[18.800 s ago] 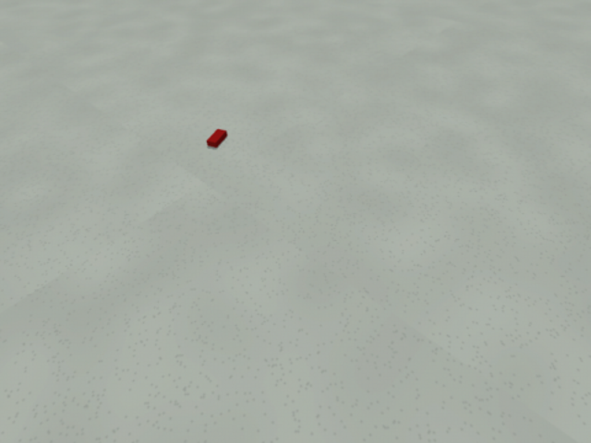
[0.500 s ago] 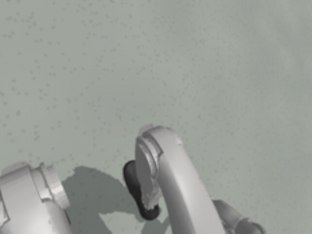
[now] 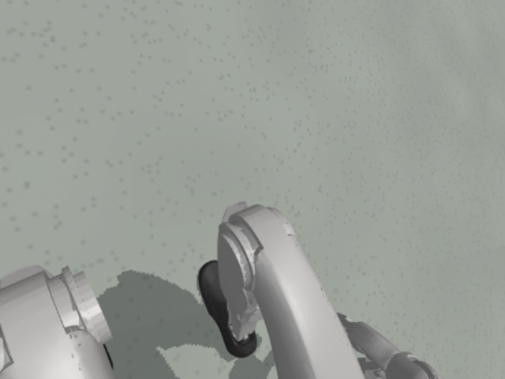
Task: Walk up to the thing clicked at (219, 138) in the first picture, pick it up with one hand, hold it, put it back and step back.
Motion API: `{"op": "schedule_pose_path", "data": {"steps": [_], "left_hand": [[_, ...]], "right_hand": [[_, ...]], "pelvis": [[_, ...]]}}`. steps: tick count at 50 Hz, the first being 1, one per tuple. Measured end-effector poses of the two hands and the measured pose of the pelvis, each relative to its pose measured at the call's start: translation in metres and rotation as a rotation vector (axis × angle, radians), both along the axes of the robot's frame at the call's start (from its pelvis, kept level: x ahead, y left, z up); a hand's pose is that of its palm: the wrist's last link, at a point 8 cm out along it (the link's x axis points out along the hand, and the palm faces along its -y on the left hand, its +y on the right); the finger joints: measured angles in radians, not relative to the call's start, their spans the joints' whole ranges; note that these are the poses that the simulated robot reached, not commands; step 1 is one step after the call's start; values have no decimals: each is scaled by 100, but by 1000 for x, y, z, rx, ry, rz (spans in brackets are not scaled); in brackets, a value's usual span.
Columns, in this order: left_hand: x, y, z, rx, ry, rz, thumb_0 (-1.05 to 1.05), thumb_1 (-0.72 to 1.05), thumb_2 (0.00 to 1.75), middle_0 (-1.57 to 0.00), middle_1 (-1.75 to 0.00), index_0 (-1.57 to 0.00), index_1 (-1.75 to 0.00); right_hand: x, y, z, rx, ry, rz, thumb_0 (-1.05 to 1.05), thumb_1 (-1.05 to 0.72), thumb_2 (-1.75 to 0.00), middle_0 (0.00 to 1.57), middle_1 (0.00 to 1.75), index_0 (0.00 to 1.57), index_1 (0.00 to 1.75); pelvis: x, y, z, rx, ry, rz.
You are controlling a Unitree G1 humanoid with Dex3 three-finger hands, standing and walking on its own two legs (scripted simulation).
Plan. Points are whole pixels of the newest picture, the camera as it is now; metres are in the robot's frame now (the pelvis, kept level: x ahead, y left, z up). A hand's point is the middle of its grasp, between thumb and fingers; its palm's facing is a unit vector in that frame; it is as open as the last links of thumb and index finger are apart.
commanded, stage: close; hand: left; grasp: from above
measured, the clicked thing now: out of the picture +0.43 +0.37 -0.28
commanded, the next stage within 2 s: settle in 0.14 s
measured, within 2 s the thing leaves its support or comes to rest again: leaves its support in 0.56 s
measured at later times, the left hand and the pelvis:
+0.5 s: hand out of the picture +0.41 +0.36 -0.25, palm faces -0.44 -0.19 -0.88, open 8.8 cm; pelvis +0.00 +0.00 +0.00, yaw +0 degrees
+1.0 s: hand out of the picture +0.41 +0.38 -0.16, palm faces -0.46 -0.14 -0.88, open 8.8 cm; pelvis +0.00 +0.00 +0.02, yaw +4 degrees
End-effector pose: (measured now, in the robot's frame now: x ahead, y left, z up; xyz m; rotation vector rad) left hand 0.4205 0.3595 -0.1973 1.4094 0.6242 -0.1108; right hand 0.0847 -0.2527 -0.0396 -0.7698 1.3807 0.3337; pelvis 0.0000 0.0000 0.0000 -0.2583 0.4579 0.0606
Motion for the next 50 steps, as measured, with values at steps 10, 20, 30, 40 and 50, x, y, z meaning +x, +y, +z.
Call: {"op": "schedule_pose_path", "data": {"steps": [10,20,30,40,50], "left_hand": [[0,1,2,-6,3,-9,1,23,31,-68,-53,-74,-45],[0,3,4,-14,-3,-10,1,22,27,-74,-45,-81,-36],[-3,8,14,-2,-20,-30,1,20,28,-80,-37,-85,-31],[0,19,63,38,-77,-23,0,18,28,-82,-34,-87,-30],[-7,17,94,43,27,-23,0,18,29,-83,-34,-88,-29]], "right_hand": [[-2,2,-7,12,13,-9,0,-90,-89,20,30,20,29],[-4,3,-9,4,12,-15,0,-91,-89,20,30,20,29],[4,-1,-8,1,4,-34,0,-91,-89,20,30,20,29],[32,-3,-14,46,-90,-87,0,-91,-89,20,30,20,29],[38,0,-21,101,-121,-147,0,-91,-89,20,30,20,29]], "pelvis": [[-1,-1,0,7,0,0],[-1,-1,-2,7,-4,0],[3,-2,0,9,21,6],[3,-2,5,22,62,26],[-2,-4,17,48,86,46]]}}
